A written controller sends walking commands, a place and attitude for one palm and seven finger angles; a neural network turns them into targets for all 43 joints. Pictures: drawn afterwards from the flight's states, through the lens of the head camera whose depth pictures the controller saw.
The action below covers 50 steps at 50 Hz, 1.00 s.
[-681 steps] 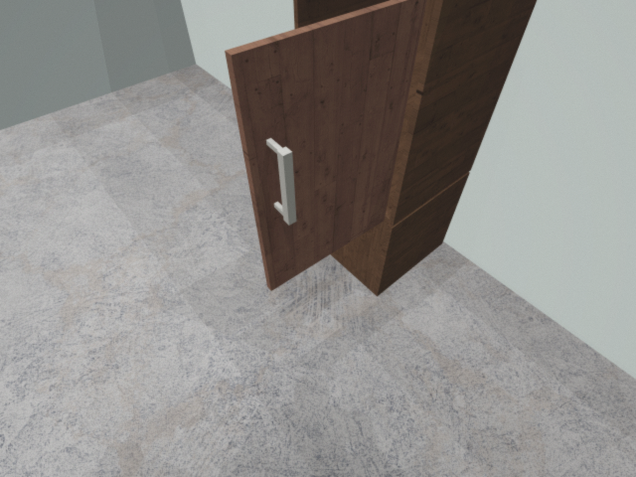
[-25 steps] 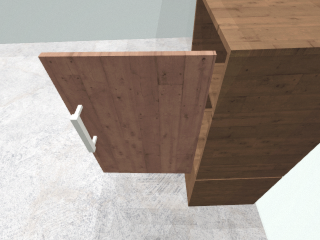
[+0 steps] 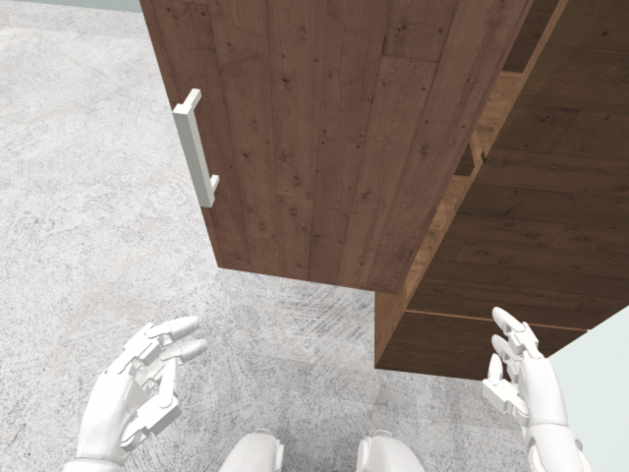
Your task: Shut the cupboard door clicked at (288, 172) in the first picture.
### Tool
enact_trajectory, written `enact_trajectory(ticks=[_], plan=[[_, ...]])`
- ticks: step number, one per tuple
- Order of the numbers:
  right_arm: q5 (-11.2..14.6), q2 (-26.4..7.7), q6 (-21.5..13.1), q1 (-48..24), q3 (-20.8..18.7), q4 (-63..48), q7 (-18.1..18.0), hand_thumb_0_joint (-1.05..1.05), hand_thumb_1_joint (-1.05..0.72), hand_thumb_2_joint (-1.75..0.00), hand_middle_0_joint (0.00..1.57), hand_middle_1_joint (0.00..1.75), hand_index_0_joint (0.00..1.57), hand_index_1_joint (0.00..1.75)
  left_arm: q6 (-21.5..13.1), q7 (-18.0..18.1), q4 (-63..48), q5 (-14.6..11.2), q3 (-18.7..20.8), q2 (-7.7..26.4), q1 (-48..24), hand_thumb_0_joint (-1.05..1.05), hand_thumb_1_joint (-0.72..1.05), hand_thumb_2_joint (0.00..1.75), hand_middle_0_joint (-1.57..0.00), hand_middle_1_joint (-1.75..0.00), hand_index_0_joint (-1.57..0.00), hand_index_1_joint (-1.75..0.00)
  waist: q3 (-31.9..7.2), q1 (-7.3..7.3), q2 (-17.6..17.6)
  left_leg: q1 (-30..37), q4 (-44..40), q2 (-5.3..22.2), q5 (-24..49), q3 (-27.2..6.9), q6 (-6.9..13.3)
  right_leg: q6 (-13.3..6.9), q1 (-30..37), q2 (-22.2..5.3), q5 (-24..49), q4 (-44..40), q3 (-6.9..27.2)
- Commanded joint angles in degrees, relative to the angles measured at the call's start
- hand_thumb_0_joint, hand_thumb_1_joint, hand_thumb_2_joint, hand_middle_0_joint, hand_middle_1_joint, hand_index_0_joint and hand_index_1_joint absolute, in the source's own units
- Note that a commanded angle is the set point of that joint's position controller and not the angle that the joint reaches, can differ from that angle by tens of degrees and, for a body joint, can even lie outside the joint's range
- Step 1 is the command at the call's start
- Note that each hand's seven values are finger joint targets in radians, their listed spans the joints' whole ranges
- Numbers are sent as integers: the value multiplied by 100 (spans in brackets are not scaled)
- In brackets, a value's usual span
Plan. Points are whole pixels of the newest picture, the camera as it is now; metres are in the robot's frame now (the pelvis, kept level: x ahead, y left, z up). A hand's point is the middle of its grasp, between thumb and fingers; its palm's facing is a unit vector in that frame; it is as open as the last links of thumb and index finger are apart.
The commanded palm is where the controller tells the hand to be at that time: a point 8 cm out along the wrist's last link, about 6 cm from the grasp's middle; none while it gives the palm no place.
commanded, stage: raise the hand and make a fist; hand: left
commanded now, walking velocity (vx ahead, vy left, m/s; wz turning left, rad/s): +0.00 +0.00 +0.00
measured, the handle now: (201, 152) +0.50 +0.22 +0.11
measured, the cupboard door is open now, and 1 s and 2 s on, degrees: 87 87 87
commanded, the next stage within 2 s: bring the fist close to the handle in 1.44 s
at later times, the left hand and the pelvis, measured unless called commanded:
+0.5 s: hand (157, 347) +0.23 +0.20 +0.07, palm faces -0.03 -1.00 -0.04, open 3.6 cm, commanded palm +0.21 +0.25 +0.08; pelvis +0.02 +0.03 +0.01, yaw -1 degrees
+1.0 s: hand (151, 305) +0.26 +0.21 +0.10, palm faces -0.02 -1.00 -0.07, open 3.1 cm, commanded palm +0.24 +0.26 +0.11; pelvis +0.04 +0.02 +0.04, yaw +0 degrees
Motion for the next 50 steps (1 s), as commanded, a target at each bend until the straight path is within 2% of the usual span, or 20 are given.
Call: enact_trajectory(ticks=[1, 4, 5, 6, 8, 9, 11, 14, 17, 20, 24, 25, 29, 32, 36, 40, 43, 46, 47, 50], plan=[[-62, -489, -226, 358, 27, -468, -97, 0, -90, -90, 20, 30, 20, 30, -630, 256, -2405, 117, -75, 525, -1233, 0, 90, 90, -64, -78, -64, -78, -964, -512, 701, 261, -1055, -51, 671, -273, 173, 79, 672, 209, -141, -1101, 466], [-22, -529, -147, 319, 111, -427, -130, 0, -90, -90, 20, 30, 20, 30, -89, 56, -1782, 155, -103, 573, -824, 0, 90, 90, -69, -84, -69, -84, -735, -460, 630, 53, -1208, -51, 457, -353, 154, 79, 734, 228, -278, -1185, 377], [10, -522, -113, 345, 113, -454, -132, 0, -90, -90, 20, 30, 20, 30, 108, 3, -1806, 136, -76, 593, -812, 0, 90, 90, -71, -86, -71, -86, -872, -445, 524, 68, -1273, -69, 399, -361, 139, 108, 850, 196, -330, -1233, 351], [33, -494, -83, 298, 110, -513, -148, 0, -90, -90, 20, 30, 20, 30, 321, -35, -1810, 105, 53, 656, -586, 0, 90, 90, -73, -88, -73, -88, -1019, -310, 422, 91, -1377, -69, 424, -363, 124, 110, 1066, 183, -343, -1289, 354], [59, -427, -19, 238, 133, -613, -162, 0, -90, -90, 20, 30, 20, 30, 671, -5, -2015, 1, 253, 729, -407, 0, 90, 90, -77, -92, -77, -92, -1273, -170, 380, 178, -1523, -99, 562, -335, 115, 128, 1414, 163, -279, -1385, 346], [50, -380, 17, 157, 148, -607, -189, 0, -90, -90, 20, 30, 20, 30, 816, 48, -1897, -49, 510, 852, -274, 0, 90, 90, -79, -94, -79, -94, -1224, -67, 351, 170, -1569, -103, 677, -324, 106, 103, 1551, 192, -220, -1389, 320], [30, -318, 30, 188, 166, -621, -186, 0, -90, -90, 20, 30, 20, 30, 830, 186, -2221, -135, 575, 746, -197, 0, 90, 90, -82, -98, -82, -98, -1325, -24, 317, 330, -1694, -90, 940, -350, 74, 103, 1681, 182, 45, -1361, 210], [-36, -305, 6, 158, 180, -550, -188, 0, -90, -90, 20, 30, 20, 30, 617, 360, -2220, -162, 570, 667, -181, 0, 90, 90, -88, -104, -88, -104, -1073, -49, 158, 324, -1680, -60, 1171, -373, 50, 85, 1575, 212, 289, -1269, 115], [-48, -366, -44, 317, 154, -499, -149, 0, -90, -90, 20, 30, 20, 30, 316, 343, -2159, -113, 357, 536, -138, 0, 90, 90, -93, -110, -93, -110, -921, -171, 226, 355, -1690, -42, 1101, -359, 18, 86, 1372, 184, 214, -1258, 105], [-35, -467, -48, 399, 121, -529, -143, 0, -90, -90, 20, 30, 20, 30, 226, 231, -2201, -60, 279, 600, -205, 0, 90, 90, -99, -116, -99, -116, -907, -222, 276, 439, -1729, -27, 1095, -395, 6, 68, 1296, 179, 220, -1235, 87], [-1, -503, 14, 480, 93, -588, -163, 0, -90, -90, 20, 30, 20, 30, 319, 213, -2380, -62, 476, 837, -186, 0, 90, 90, -106, -124, -106, -124, -994, -155, 477, 669, -1831, -33, 1410, -406, -24, 42, 1505, 211, 494, -1266, 80], [-5, -484, 31, 524, 88, -627, -166, 0, -90, -90, 20, 30, 20, 30, 333, 225, -2537, -73, 433, 772, -197, 0, 90, 90, -108, -126, -108, -126, -1128, -170, 538, 802, -1826, -31, 1612, -384, -25, 57, 1550, 200, 677, -1261, 63], [-4, -469, 173, 593, 94, -618, -173, 0, -90, -90, 20, 30, 20, 30, 451, 291, -2461, -93, 587, 841, -195, 0, 90, 90, -115, -134, -115, -134, -1015, -157, 556, 953, -1866, -16, 2105, -384, -84, 50, 1705, 250, 1075, -1295, 22], [0, -456, 225, 654, 94, -651, -149, 0, -90, -90, 20, 30, 20, 30, 498, 236, -2508, -101, 473, 730, -194, 0, 90, 90, -121, -140, -121, -140, -1092, -208, 750, 1179, -1847, 1, 2423, -333, -117, 80, 1744, 243, 1352, -1342, 33], [13, -471, 313, 678, 123, -682, -143, 0, -90, -90, 20, 30, 20, 30, 671, 124, -2309, -106, 498, 763, -337, 0, 90, 90, -128, -148, -128, -148, -918, -263, 546, 1167, -1917, 13, 2331, -330, -106, 90, 1829, 264, 1393, -1465, 29], [21, -465, 307, 679, 166, -687, -164, 0, -90, -90, 20, 30, 20, 30, 714, 42, -2382, -167, 697, 948, -564, 0, 90, 90, -130, -150, -130, -150, -1051, -218, 715, 1320, -1962, 1, 2511, -311, -99, 73, 2041, 250, 1604, -1520, 67], [36, -450, 300, 673, 185, -637, -169, 0, -90, -90, 20, 30, 20, 30, 759, 13, -2207, -234, 775, 930, -611, 0, 90, 90, -130, -150, -130, -150, -983, -225, 486, 1275, -2005, -9, 2408, -288, -86, 93, 2158, 253, 1627, -1615, 76], [36, -454, 277, 644, 209, -588, -190, 0, -90, -90, 20, 30, 20, 30, 787, -73, -2115, -294, 885, 1037, -814, 0, 90, 90, -130, -150, -130, -150, -1045, -213, 482, 1278, -2040, -36, 2338, -251, -52, 96, 2330, 228, 1682, -1698, 133], [51, -448, 269, 641, 216, -580, -198, 0, -90, -90, 20, 30, 20, 30, 810, -101, -2003, -329, 870, 987, -822, 0, 90, 90, -130, -150, -130, -150, -906, -237, 336, 1230, -2072, -35, 2215, -249, -45, 107, 2313, 229, 1598, -1758, 127], [64, -468, 214, 585, 235, -530, -221, 0, -90, -90, 20, 30, 20, 30, 824, -186, -2000, -379, 952, 1104, -1026, 0, 90, 90, -130, -150, -130, -150, -964, -198, 495, 1271, -2133, -58, 2186, -223, -20, 92, 2494, 192, 1602, -1847, 199]])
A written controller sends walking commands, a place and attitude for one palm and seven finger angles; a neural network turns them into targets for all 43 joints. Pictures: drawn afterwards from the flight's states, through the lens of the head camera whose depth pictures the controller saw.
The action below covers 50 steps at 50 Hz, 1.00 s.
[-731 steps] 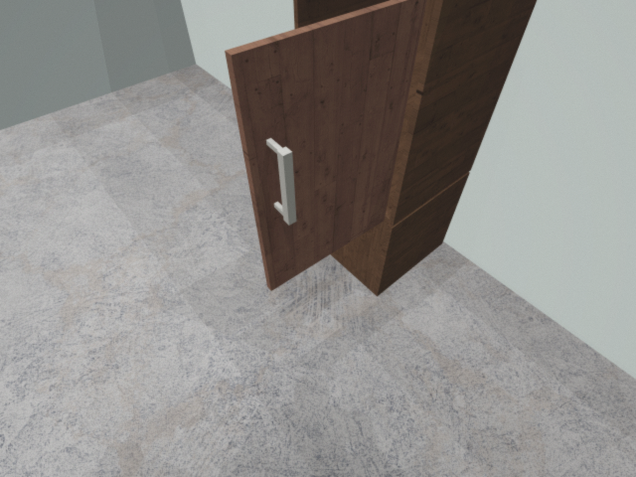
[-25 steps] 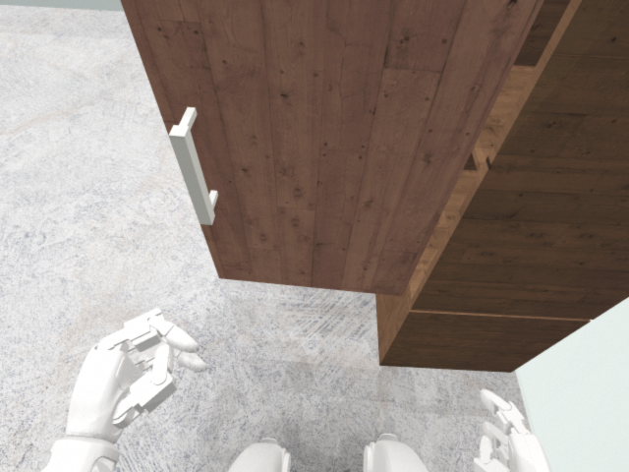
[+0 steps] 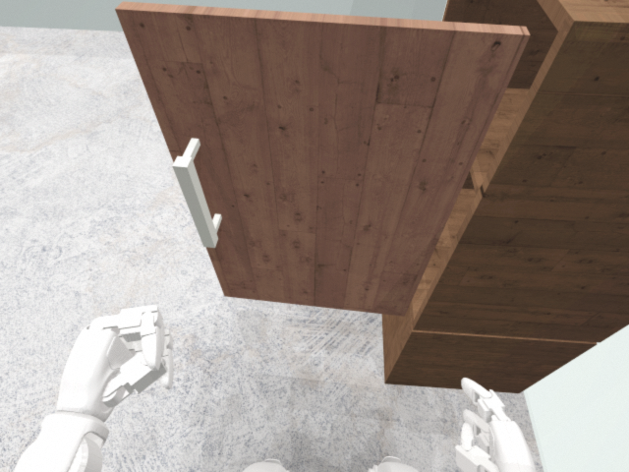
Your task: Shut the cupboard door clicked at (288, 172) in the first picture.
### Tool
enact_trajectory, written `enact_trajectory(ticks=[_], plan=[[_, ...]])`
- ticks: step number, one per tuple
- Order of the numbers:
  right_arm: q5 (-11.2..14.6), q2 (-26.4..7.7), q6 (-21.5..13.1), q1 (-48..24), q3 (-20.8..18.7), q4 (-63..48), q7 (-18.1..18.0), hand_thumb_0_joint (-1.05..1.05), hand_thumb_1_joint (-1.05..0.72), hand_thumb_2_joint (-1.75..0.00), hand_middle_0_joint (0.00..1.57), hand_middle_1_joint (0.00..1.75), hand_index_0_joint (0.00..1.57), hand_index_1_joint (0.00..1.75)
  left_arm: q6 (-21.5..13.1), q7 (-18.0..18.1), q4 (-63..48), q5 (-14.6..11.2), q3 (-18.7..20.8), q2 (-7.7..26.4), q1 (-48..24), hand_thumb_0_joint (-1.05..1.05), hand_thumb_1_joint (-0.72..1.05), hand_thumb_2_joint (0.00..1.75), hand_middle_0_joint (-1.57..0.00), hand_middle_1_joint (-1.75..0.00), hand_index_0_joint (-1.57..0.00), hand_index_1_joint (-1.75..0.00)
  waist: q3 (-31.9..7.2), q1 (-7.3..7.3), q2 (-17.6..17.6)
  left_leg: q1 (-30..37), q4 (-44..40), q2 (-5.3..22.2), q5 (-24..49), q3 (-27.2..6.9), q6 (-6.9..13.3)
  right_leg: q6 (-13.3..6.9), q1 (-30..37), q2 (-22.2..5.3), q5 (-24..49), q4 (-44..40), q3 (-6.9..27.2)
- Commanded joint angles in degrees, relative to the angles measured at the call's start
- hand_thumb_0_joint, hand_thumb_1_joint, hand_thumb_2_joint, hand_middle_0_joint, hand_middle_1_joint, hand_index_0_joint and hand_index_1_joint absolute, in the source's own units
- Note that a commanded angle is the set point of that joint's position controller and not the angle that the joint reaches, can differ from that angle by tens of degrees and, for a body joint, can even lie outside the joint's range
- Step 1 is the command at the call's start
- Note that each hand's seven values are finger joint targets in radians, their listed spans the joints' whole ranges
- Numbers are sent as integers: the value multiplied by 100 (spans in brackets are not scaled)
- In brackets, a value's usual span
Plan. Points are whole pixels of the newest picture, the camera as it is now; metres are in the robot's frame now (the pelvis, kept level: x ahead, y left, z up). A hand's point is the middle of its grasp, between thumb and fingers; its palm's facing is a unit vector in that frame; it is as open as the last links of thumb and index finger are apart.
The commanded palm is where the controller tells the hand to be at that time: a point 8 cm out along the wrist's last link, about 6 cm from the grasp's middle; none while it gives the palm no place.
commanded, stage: raise the hand and make a fist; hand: left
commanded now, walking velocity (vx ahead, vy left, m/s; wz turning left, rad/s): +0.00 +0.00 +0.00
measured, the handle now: (202, 197) +0.46 +0.20 +0.07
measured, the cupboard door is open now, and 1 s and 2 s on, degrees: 87 87 87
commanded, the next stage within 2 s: bring the fist close to the handle in 0.44 s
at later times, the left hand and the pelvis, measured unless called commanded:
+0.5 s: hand (172, 367) +0.22 +0.17 +0.07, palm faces -0.02 -1.00 -0.06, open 3.1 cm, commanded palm +0.19 +0.23 +0.08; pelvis -0.01 -0.01 +0.01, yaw +0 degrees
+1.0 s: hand (185, 314) +0.28 +0.17 +0.07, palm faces -0.03 -1.00 -0.05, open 3.1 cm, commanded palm +0.26 +0.23 +0.08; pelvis +0.00 -0.01 +0.01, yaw -1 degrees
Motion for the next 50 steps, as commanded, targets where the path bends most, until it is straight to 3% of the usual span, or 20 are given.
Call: enact_trajectory(ticks=[1, 8, 14, 18, 19, 25, 27, 29, 33, 34, 35, 38, 39, 40, 44, 45, 46, 49, 50], plan=[[66, -794, -411, -200, -384, -785, -120, 0, -90, -90, 20, 30, 20, 30, -319, -100, -1109, -177, 534, 752, -493, 0, 90, 90, -130, -150, -130, -150, -1048, -68, 19, 297, -1113, -42, 2065, -167, -147, -90, 1407, 137, 1435, -701, 228], [66, -813, -509, -224, -420, -688, -108, 0, -90, -90, 20, 30, 20, 30, -396, -142, -797, -218, 526, 668, -393, 0, 90, 90, -130, -150, -130, -150, -885, -44, -249, 186, -1197, -78, 1895, -104, -122, -57, 1500, 88, 1293, -860, 305], [62, -811, -546, -257, -435, -645, -101, 0, -90, -90, 20, 30, 20, 30, -588, -71, -879, -171, 596, 799, -500, 0, 90, 90, -130, -150, -130, -150, -901, -25, -178, 166, -1170, -89, 1802, -51, -85, -71, 1562, 65, 1158, -915, 422], [88, -796, -585, -287, -434, -632, -94, 0, -90, -90, 20, 30, 20, 30, -667, -58, -873, -144, 471, 675, -508, 0, 90, 90, -130, -150, -130, -150, -778, -74, -39, 163, -1194, -95, 1539, -20, -80, -50, 1391, 41, 816, -1007, 450], [74, -811, -568, -292, -432, -618, -101, 0, -90, -90, 20, 30, 20, 30, -649, -48, -820, -146, 550, 782, -524, 0, 90, 90, -130, -150, -130, -150, -751, -76, -175, 103, -1170, -91, 1529, -33, -63, -54, 1437, 53, 782, -1020, 485], [93, -790, -617, -331, -419, -604, -108, 0, -90, -90, 20, 30, 20, 30, -653, -62, -873, -150, 456, 677, -521, 0, 90, 90, -130, -150, -130, -150, -818, -102, -47, 174, -1189, -94, 1499, -33, -51, -38, 1422, 32, 747, -1050, 482], [96, -798, -639, -338, -426, -608, -118, 0, -90, -90, 20, 30, 20, 30, -654, -57, -847, -156, 476, 685, -517, 0, 90, 90, -130, -150, -130, -150, -815, -110, -165, 129, -1175, -93, 1454, -21, -52, -13, 1393, 24, 688, -1067, 493], [77, -823, -632, -329, -416, -502, -149, 0, -90, -90, 20, 30, 20, 30, -656, -37, -667, -162, 639, 875, -844, 0, 90, 90, -130, -150, -130, -150, -704, -157, -355, -6, -1094, -78, 1419, -35, -44, -6, 1377, 23, 606, -1101, 570], [113, -831, -703, -326, -398, -422, -164, 0, -90, -90, 20, 30, 20, 30, -665, -90, -503, -139, 405, 674, -1528, 0, 90, 90, -130, -150, -130, -150, -767, -234, -7, 164, -1156, -80, 1333, -59, -56, -7, 1153, 31, 586, -1026, 448], [103, -870, -694, -322, -393, -364, -181, 0, -90, -90, 20, 30, 20, 30, -642, -87, -387, -127, 492, 825, -1716, 0, 90, 90, -130, -150, -130, -150, -798, -252, -196, 129, -1142, -63, 1353, -86, -43, -11, 1207, 42, 581, -1027, 465], [110, -852, -705, -319, -410, -372, -183, 0, -90, -90, 20, 30, 20, 30, -620, -122, -374, -122, 429, 720, -1714, 0, 90, 90, -130, -150, -130, -150, -1018, -216, -47, 219, -1163, -75, 1457, -64, -44, -10, 1304, 28, 722, -1002, 468], [108, -851, -718, -291, -407, -358, -176, 0, -90, -90, 20, 30, 20, 30, -511, -120, -226, -95, 386, 693, -1865, 0, 90, 90, -130, -150, -130, -150, -1135, -176, -22, 329, -1229, -71, 1721, -74, -66, -12, 1413, 18, 1098, -933, 389], [105, -880, -692, -254, -406, -344, -170, 0, -90, -90, 20, 30, 20, 30, -454, -87, -83, -75, 523, 824, -1769, 0, 90, 90, -130, -150, -130, -150, -1141, -141, -112, 314, -1253, -52, 1811, -93, -69, -27, 1464, 38, 1169, -909, 358], [101, -848, -685, -280, -405, -356, -154, 0, -90, -90, 20, 30, 20, 30, -438, -75, -113, -66, 406, 685, -1883, 0, 90, 90, -130, -150, -130, -150, -1197, -145, -51, 375, -1269, -65, 1940, -81, -73, -24, 1495, 26, 1348, -887, 349], [77, -855, -607, -243, -434, -364, -112, 0, -90, -90, 20, 30, 20, 30, -399, 47, 36, -56, 715, 893, -1700, 0, 90, 90, -130, -150, -130, -150, -1272, -33, -188, 362, -1310, -49, 2255, -43, -98, -32, 1725, 19, 1718, -868, 340], [79, -820, -594, -253, -417, -384, -88, 0, -90, -90, 20, 30, 20, 30, -405, 43, 50, -39, 539, 689, -1743, 0, 90, 90, -130, -150, -130, -150, -1232, -64, -126, 401, -1341, -56, 2294, -26, -107, -32, 1689, 15, 1771, -865, 316], [82, -837, -573, -219, -437, -366, -83, 0, -90, -90, 20, 30, 20, 30, -420, 78, 70, -32, 665, 802, -1800, 0, 90, 90, -130, -150, -130, -150, -1242, -57, -121, 402, -1340, -43, 2310, -13, -121, -28, 1660, 16, 1778, -850, 302], [68, -868, -540, -249, -436, -290, -84, 0, -90, -90, 20, 30, 20, 30, -476, 131, 233, 27, 531, 751, -2350, 0, 90, 90, -130, -150, -130, -150, -983, -181, -237, 320, -1347, -28, 1997, -31, -108, -15, 1406, 34, 1426, -912, 312], [75, -850, -545, -235, -447, -279, -78, 0, -90, -90, 20, 30, 20, 30, -512, 120, 210, 34, 458, 671, -2508, 0, 90, 90, -130, -150, -130, -150, -1128, -197, -130, 399, -1343, -39, 2028, -13, -106, -19, 1443, 29, 1472, -900, 328]])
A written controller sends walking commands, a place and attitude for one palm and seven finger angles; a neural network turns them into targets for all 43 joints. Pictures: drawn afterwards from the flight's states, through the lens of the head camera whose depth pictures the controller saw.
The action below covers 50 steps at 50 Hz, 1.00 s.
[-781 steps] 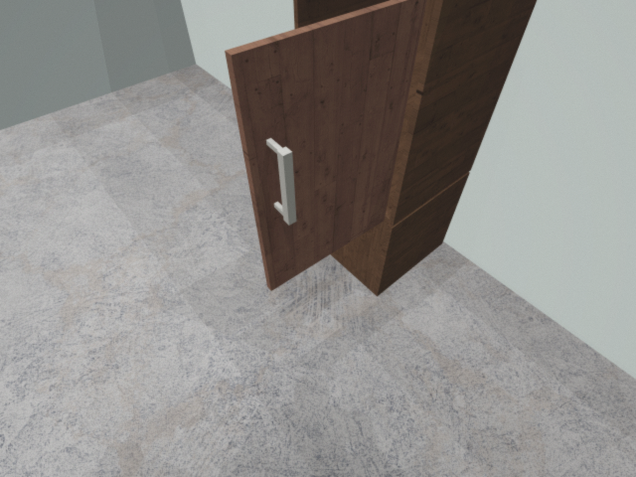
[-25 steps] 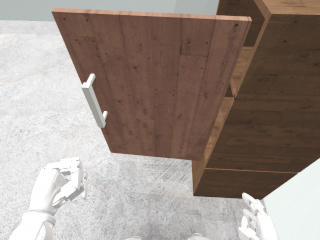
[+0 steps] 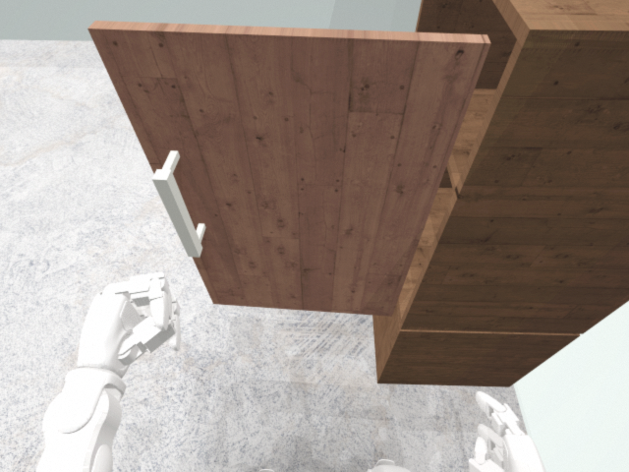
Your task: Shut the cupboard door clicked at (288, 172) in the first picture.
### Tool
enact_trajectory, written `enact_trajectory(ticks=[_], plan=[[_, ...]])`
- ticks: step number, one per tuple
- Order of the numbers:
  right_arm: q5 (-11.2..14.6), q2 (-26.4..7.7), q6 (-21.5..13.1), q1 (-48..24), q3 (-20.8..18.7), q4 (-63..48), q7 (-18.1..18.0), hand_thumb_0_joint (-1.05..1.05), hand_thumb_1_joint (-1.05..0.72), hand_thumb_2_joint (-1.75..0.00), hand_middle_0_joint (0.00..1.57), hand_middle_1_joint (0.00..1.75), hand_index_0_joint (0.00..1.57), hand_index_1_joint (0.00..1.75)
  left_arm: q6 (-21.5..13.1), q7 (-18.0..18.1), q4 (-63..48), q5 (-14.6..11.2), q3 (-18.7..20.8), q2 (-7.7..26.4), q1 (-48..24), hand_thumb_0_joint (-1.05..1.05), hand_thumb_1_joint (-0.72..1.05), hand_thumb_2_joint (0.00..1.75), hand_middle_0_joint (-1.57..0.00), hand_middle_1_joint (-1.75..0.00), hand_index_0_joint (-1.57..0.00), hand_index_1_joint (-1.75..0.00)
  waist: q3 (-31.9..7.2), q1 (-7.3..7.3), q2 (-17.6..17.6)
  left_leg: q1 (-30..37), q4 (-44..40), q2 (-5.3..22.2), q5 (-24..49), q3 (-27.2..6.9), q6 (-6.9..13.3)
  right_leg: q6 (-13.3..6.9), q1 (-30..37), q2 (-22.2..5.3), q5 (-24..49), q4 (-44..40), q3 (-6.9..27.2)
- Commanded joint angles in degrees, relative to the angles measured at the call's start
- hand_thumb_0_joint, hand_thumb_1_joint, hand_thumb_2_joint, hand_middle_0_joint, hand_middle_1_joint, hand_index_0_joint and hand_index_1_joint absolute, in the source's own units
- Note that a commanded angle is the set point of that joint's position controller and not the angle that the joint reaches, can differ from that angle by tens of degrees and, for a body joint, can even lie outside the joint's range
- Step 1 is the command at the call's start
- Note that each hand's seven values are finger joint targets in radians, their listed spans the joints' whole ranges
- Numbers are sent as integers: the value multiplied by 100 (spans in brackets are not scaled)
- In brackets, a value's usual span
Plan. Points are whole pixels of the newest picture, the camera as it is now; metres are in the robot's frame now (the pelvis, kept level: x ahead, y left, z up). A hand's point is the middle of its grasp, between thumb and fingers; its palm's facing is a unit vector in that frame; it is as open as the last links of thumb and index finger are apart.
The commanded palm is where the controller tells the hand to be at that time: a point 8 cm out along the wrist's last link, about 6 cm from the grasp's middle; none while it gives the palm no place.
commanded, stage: bring the fist close to the handle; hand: left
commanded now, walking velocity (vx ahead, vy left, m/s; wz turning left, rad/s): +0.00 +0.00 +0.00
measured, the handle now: (184, 208) +0.45 +0.21 +0.06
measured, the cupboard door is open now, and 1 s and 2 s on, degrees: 87 87 74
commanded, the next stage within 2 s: push the door shut along its arc in 0.94 s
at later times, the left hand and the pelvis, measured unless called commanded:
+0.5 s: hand (187, 273) +0.34 +0.18 +0.06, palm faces +0.00 -1.00 -0.05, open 3.1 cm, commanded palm +0.33 +0.23 +0.07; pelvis +0.00 +0.00 +0.00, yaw -1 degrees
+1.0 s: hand (179, 266) +0.35 +0.19 +0.07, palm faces +0.01 -1.00 -0.04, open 3.1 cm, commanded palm +0.33 +0.23 +0.07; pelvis +0.00 +0.00 +0.01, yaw -1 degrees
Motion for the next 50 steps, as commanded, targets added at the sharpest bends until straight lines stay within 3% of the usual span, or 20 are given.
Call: enact_trajectory(ticks=[1, 5, 9, 12, 14, 15, 18, 19, 20, 24, 27, 32, 34, 38, 39, 41, 43, 44, 46, 50], plan=[[26, -730, -302, -246, -320, -720, -58, 0, -90, -90, 20, 30, 20, 30, -448, 49, -1060, -43, 438, 862, -1242, 0, 90, 90, -130, -150, -130, -150, -1209, 9, 73, 170, -826, -4, 1875, -144, -81, -8, 1297, 31, 1379, -553, 200], [28, -746, -275, -219, -312, -605, -66, 0, -90, -90, 20, 30, 20, 30, -470, 41, -778, 9, 224, 743, -1828, 0, 90, 90, -130, -150, -130, -150, -1238, -111, -41, 206, -832, 15, 1818, -189, -76, 5, 1180, 36, 1292, -552, 184], [25, -775, -222, -196, -325, -530, -77, 0, -90, -90, 20, 30, 20, 30, -442, 111, -489, 52, 310, 881, -2270, 0, 90, 90, -130, -150, -130, -150, -1331, -71, 30, 305, -885, 36, 1873, -223, -90, -19, 1183, 32, 1282, -556, 176], [28, -741, -161, -161, -326, -515, -39, 0, -90, -90, 20, 30, 20, 30, -419, 147, -375, 84, 204, 755, -2496, 0, 90, 90, -130, -150, -130, -150, -1547, -53, 159, 475, -905, 43, 2173, -215, -139, -26, 1254, 26, 1522, -506, 152], [13, -773, -88, -124, -335, -497, -30, 0, -90, -90, 20, 30, 20, 30, -378, 220, -17, 114, 425, 930, -2332, 0, 90, 90, -130, -150, -130, -150, -1481, 8, -87, 373, -933, 58, 2221, -202, -125, -23, 1370, 35, 1595, -536, 155], [20, -751, -49, -124, -321, -495, -12, 0, -90, -90, 20, 30, 20, 30, -381, 231, 70, 124, 324, 805, -2469, 0, 90, 90, -130, -150, -130, -150, -1422, -35, -173, 345, -938, 46, 2220, -184, -115, -16, 1373, 34, 1654, -545, 161], [16, -752, 39, -103, -331, -473, 16, 0, -90, -90, 20, 30, 20, 30, -410, 266, 274, 131, 435, 881, -2740, 0, 90, 90, -130, -150, -130, -150, -1435, -35, -188, 320, -962, 45, 2133, -140, -115, -10, 1412, 29, 1663, -581, 187], [6, -790, 84, -85, -339, -457, 8, 0, -90, -90, 20, 30, 20, 30, -432, 280, 373, 159, 591, 1089, -2793, 0, 90, 90, -130, -150, -130, -150, -1466, -3, -243, 259, -958, 48, 2119, -136, -101, -18, 1496, 28, 1660, -593, 221], [17, -748, 107, -100, -321, -460, 20, 0, -90, -90, 20, 30, 20, 30, -462, 259, 393, 177, 457, 957, -2989, 0, 90, 90, -130, -150, -130, -150, -1477, -52, -47, 289, -959, 32, 2098, -100, -99, -19, 1472, 25, 1675, -599, 245], [9, -789, 176, -40, -334, -350, -3, 0, -90, -90, 20, 30, 20, 30, -575, 233, 768, 192, 545, 1133, -3638, 0, 90, 90, -130, -150, -130, -150, -1413, -145, -179, 233, -940, 54, 1915, -113, -72, -16, 1395, 35, 1555, -644, 278], [19, -786, 201, 28, -347, -264, -5, 0, -90, -90, 20, 30, 20, 30, -651, 164, 949, 179, 451, 1080, -4165, 0, 90, 90, -130, -150, -130, -150, -1621, -196, 82, 373, -917, 55, 2036, -139, -102, -37, 1334, 35, 1637, -586, 280], [24, -796, 279, 104, -383, -321, 56, 0, -90, -90, 20, 30, 20, 30, -639, 89, 1123, 155, 426, 964, -3725, 0, 90, 90, -130, -150, -130, -150, -1760, -105, -30, 411, -957, 55, 2355, -103, -98, -29, 1555, 26, 1952, -617, 273], [9, -828, 346, 137, -394, -333, 59, 0, -90, -90, 20, 30, 20, 30, -620, 149, 1258, 170, 673, 1189, -3438, 0, 90, 90, -130, -150, -130, -150, -1711, -31, -192, 300, -993, 54, 2344, -89, -86, -21, 1694, 32, 1995, -645, 280], [12, -785, 398, 73, -391, -390, 69, 0, -90, -90, 20, 30, 20, 30, -727, 184, 1092, 129, 824, 1273, -3478, 0, 90, 90, -130, -150, -130, -150, -1644, -41, -276, 172, -1041, 22, 2088, 15, -51, 6, 1854, 19, 1959, -743, 367], [0, -812, 417, 86, -396, -377, 50, 0, -90, -90, 20, 30, 20, 30, -766, 198, 1105, 135, 994, 1487, -3458, 0, 90, 90, -130, -150, -130, -150, -1634, -20, -329, 79, -1041, 22, 1980, 20, -43, 10, 1929, 20, 1883, -760, 396], [11, -769, 424, 34, -366, -349, 43, 0, -90, -90, 20, 30, 20, 30, -827, 137, 1106, 140, 846, 1360, -3754, 0, 90, 90, -130, -150, -130, -150, -1519, -125, -138, 81, -1050, 12, 1824, 46, -33, 18, 1795, 18, 1757, -795, 430], [16, -787, 417, 34, -386, -334, 22, 0, -90, -90, 20, 30, 20, 30, -891, 64, 1159, 121, 958, 1480, -3706, 0, 90, 90, -130, -150, -130, -150, -1566, -95, 0, 114, -1043, 16, 1775, 43, -39, -4, 1780, 28, 1655, -801, 447], [9, -791, 414, 43, -372, -316, 8, 0, -90, -90, 20, 30, 20, 30, -909, 25, 1141, 115, 834, 1409, -3816, 0, 90, 90, -130, -150, -130, -150, -1545, -165, -69, 141, -1040, 26, 1773, 10, -21, 1, 1746, 37, 1646, -810, 425], [24, -767, 367, 23, -381, -318, 11, 0, -90, -90, 20, 30, 20, 30, -933, -78, 1048, 67, 602, 1165, -3918, 0, 90, 90, -130, -150, -130, -150, -1605, -182, 205, 312, -1028, 31, 1879, -16, -44, -21, 1638, 46, 1706, -772, 395], [45, -813, 350, 86, -387, -261, 2, 0, -90, -90, 20, 30, 20, 30, -806, -134, 1340, 24, 492, 1043, -3826, 0, 90, 90, -130, -150, -130, -150, -1451, -250, -76, 318, -1019, 55, 1849, -77, -45, -4, 1444, 60, 1616, -793, 317]])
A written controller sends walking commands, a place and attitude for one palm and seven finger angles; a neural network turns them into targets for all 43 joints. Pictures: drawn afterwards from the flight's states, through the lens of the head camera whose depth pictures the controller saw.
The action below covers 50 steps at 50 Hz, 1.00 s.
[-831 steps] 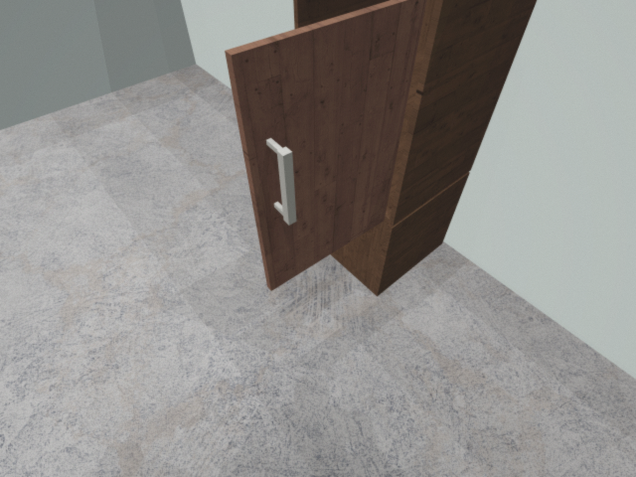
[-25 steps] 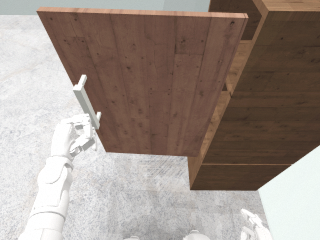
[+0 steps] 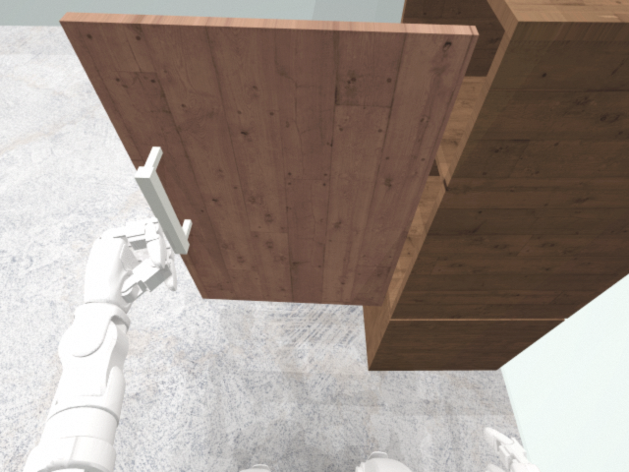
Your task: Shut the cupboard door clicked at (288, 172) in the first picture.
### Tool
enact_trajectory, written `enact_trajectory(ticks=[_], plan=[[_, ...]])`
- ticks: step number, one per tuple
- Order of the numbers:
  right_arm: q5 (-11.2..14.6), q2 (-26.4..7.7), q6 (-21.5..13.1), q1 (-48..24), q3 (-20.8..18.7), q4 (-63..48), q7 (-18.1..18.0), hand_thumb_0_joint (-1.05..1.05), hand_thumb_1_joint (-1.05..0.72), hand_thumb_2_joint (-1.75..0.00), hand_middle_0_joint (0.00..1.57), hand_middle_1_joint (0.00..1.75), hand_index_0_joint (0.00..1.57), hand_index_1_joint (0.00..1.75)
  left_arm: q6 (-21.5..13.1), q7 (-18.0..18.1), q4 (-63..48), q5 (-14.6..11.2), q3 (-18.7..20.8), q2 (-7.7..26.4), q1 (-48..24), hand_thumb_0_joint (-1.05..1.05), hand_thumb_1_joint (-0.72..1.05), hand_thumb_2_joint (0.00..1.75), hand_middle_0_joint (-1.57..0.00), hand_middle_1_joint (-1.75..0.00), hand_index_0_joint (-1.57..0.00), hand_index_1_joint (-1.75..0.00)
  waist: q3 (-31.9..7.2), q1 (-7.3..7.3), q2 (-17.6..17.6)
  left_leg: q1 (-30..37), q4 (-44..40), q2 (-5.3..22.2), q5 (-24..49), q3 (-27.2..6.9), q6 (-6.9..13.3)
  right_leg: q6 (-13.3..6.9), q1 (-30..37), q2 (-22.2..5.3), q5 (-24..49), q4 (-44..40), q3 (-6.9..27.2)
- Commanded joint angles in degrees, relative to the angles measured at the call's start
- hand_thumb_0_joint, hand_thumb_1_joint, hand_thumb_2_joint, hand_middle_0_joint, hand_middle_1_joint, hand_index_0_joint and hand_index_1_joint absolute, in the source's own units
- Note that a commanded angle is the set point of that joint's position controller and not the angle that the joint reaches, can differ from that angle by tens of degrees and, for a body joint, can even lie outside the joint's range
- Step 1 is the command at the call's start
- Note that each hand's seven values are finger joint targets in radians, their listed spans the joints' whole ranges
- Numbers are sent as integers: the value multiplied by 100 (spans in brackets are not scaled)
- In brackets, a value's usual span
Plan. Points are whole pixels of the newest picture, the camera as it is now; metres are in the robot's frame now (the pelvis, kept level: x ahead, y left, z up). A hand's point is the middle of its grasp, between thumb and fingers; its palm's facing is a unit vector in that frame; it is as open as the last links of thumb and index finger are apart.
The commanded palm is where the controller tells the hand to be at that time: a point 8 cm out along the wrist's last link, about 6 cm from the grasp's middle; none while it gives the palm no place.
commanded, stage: push the door shut along its arc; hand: left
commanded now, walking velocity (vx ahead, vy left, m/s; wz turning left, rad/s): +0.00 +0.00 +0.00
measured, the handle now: (169, 205) +0.45 +0.22 +0.05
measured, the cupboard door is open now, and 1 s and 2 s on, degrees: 87 74 61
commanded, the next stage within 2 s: pull the fist back off the door in 1.92 s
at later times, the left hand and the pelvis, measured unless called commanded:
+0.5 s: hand (183, 230) +0.41 +0.19 +0.06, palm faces -0.10 -0.99 -0.03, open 3.2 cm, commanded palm +0.40 +0.23 +0.06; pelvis -0.01 +0.01 -0.01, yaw +0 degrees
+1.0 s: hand (200, 201) +0.46 +0.18 +0.06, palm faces -0.23 -0.97 -0.01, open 3.2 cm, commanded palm +0.46 +0.21 +0.06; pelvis -0.02 +0.02 -0.02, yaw +0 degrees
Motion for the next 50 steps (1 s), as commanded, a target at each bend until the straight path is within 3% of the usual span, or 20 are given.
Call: enact_trajectory(ticks=[1, 3, 4, 6, 7, 9, 10, 13, 14, 16, 18, 27, 29, 32, 36, 39, 43, 46, 48, 50], plan=[[39, -789, -291, 5, -285, -633, -73, 0, -90, -90, 20, 30, 20, 30, -286, -100, -1106, -103, 72, 832, -1817, 0, 90, 90, -130, -150, -130, -150, -1576, -134, -58, 265, -737, 6, 1579, -152, -37, 24, 1411, -12, 1333, -500, 258], [46, -814, -272, -20, -270, -660, -75, 0, -90, -90, 20, 30, 20, 30, -236, -80, -965, -53, 157, 964, -1828, 0, 90, 90, -130, -150, -130, -150, -1521, -75, -6, 180, -777, -9, 1418, -167, -49, 3, 1396, -26, 1143, -500, 266], [33, -833, -245, -11, -260, -636, -97, 0, -90, -90, 20, 30, 20, 30, -231, -48, -907, -10, 220, 1111, -2051, 0, 90, 90, -130, -150, -130, -150, -1453, -121, -86, 138, -755, -7, 1334, -169, -23, 16, 1356, -27, 1070, -511, 277], [41, -803, -230, -23, -228, -614, -110, 0, -90, -90, 20, 30, 20, 30, -269, -62, -877, 49, 52, 1055, -2746, 0, 90, 90, -130, -150, -130, -150, -1505, -237, -7, 176, -735, -8, 1271, -184, -18, 19, 1233, -22, 1006, -484, 298], [36, -807, -231, -17, -230, -595, -115, 0, -90, -90, 20, 30, 20, 30, -297, -75, -829, 49, 108, 1133, -2935, 0, 90, 90, -130, -150, -130, -150, -1606, -210, 120, 207, -706, -14, 1308, -186, -27, 3, 1265, -26, 1045, -457, 318], [12, -840, -200, 51, -232, -558, -143, 0, -90, -90, 20, 30, 20, 30, -337, -86, -663, 89, 319, 1430, -3079, 0, 90, 90, -130, -150, -130, -150, -1822, -181, 143, 266, -651, -5, 1476, -202, -20, -8, 1333, -19, 1186, -389, 323], [19, -811, -196, 78, -212, -547, -129, 0, -90, -90, 20, 30, 20, 30, -334, -139, -539, 98, 181, 1287, -3198, 0, 90, 90, -130, -150, -130, -150, -1912, -231, 162, 338, -645, -7, 1588, -213, -26, -10, 1320, -13, 1298, -354, 302], [25, -839, -135, 146, -197, -520, -120, 0, -90, -90, 20, 30, 20, 30, -241, -297, 76, 65, 323, 1420, -3299, 0, 90, 90, -130, -150, -130, -150, -1865, -221, 64, 142, -605, -19, 1608, -181, -38, -8, 1360, -16, 1395, -357, 333], [22, -875, -96, 204, -206, -495, -131, 0, -90, -90, 20, 30, 20, 30, -218, -332, 238, 89, 485, 1634, -3358, 0, 90, 90, -130, -150, -130, -150, -1864, -206, 73, 90, -577, -13, 1645, -178, -30, -18, 1401, -13, 1445, -337, 347], [34, -847, -65, 249, -198, -556, -101, 0, -90, -90, 20, 30, 20, 30, -186, -477, 322, 96, 192, 1347, -3567, 0, 90, 90, -130, -150, -130, -150, -1921, -266, 174, 167, -576, -6, 1822, -182, -39, -24, 1299, -6, 1590, -300, 317], [24, -885, -27, 345, -229, -531, -90, 0, -90, -90, 20, 30, 20, 30, -191, -536, 431, 71, 321, 1499, -3715, 0, 90, 90, -130, -150, -130, -150, -2015, -276, 67, 206, -540, 12, 1959, -205, -42, -20, 1288, 3, 1686, -280, 301], [15, -950, 117, 586, -252, -308, -74, 0, -90, -90, 20, 30, 20, 30, -328, -783, 989, 162, -154, 1243, -4970, 0, 90, 90, -130, -150, -130, -150, -2056, -586, 263, 389, -459, 32, 1733, -330, -25, -40, 645, 49, 1263, -267, 245], [13, -1002, 161, 655, -256, -233, -103, 0, -90, -90, 20, 30, 20, 30, -353, -833, 1194, 196, -28, 1477, -5191, 0, 90, 90, -130, -150, -130, -150, -2051, -638, 108, 292, -424, 27, 1577, -338, 17, -45, 636, 57, 1173, -290, 270], [-3, -1001, 170, 686, -242, -190, -80, 0, -90, -90, 20, 30, 20, 30, -370, -955, 1356, 230, -292, 1250, -5539, 0, 90, 90, -130, -150, -130, -150, -2138, -705, 525, 593, -411, 43, 1665, -441, -34, -76, 228, 70, 1012, -241, 204], [-8, -1075, 218, 779, -217, -155, -98, 0, -90, -90, 20, 30, 20, 30, -334, -1038, 1700, 214, -31, 1616, -5851, 0, 90, 90, -130, -150, -130, -150, -2186, -772, 195, 271, -383, 26, 1412, -440, 17, -62, 337, 89, 914, -243, 241], [-31, -1092, 227, 834, -200, -126, -102, 0, -90, -90, 20, 30, 20, 30, -329, -1097, 1841, 266, -40, 1696, -6152, 0, 90, 90, -130, -150, -130, -150, -2128, -827, 437, 268, -321, 27, 1374, -459, 29, -88, 128, 103, 825, -201, 237], [-60, -1111, 236, 912, -211, -131, -70, 0, -90, -90, 20, 30, 20, 30, -299, -1197, 1851, 292, -22, 1762, -6310, 0, 90, 90, -130, -150, -130, -150, -2474, -848, 600, 487, -221, 44, 1658, -499, 3, -89, 12, 115, 943, -125, 220], [-70, -1142, 270, 1000, -206, -101, -69, 0, -90, -90, 20, 30, 20, 30, -223, -1270, 2011, 275, 11, 1816, -6526, 0, 90, 90, -130, -150, -130, -150, -2364, -920, 414, 399, -153, 62, 1724, -522, 20, -81, -86, 143, 982, -99, 194], [-76, -1158, 287, 1036, -207, -118, -70, 0, -90, -90, 20, 30, 20, 30, -198, -1276, 2005, 310, 147, 2010, -6572, 0, 90, 90, -130, -150, -130, -150, -2457, -901, 473, 345, -127, 55, 1744, -511, 31, -88, -54, 141, 1002, -77, 214], [-92, -1150, 299, 1080, -206, -121, -57, 0, -90, -90, 20, 30, 20, 30, -166, -1352, 2017, 341, 43, 1927, -6631, 0, 90, 90, -130, -150, -130, -150, -2593, -932, 553, 508, -66, 63, 1981, -524, 26, -87, -122, 165, 1115, -29, 185]])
